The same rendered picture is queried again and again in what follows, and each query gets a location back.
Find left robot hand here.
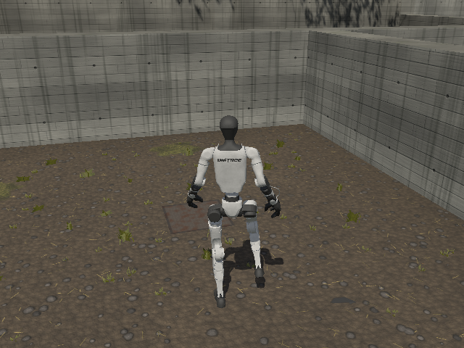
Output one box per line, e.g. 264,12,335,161
186,195,203,208

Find robot right shin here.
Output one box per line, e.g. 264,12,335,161
249,221,262,269

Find robot right thigh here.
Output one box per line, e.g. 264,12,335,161
242,200,257,233

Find robot right upper arm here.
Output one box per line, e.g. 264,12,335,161
245,146,266,188

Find robot left upper arm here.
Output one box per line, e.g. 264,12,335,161
194,147,215,186

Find right robot hand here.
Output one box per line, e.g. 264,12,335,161
265,200,281,218

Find right robot forearm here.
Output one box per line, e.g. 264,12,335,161
260,176,278,205

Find left robot forearm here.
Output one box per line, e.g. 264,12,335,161
188,175,201,199

